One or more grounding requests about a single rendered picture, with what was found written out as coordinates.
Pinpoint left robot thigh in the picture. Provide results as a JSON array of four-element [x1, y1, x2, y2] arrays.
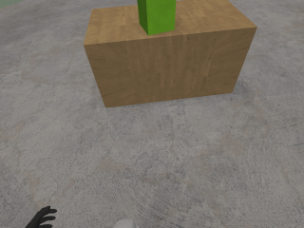
[[112, 218, 140, 228]]

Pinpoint pedestal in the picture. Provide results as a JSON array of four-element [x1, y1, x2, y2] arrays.
[[83, 0, 257, 108]]

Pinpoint carton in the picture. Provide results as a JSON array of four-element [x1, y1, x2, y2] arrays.
[[137, 0, 177, 36]]

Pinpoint robot left hand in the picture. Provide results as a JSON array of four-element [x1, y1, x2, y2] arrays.
[[26, 205, 57, 228]]

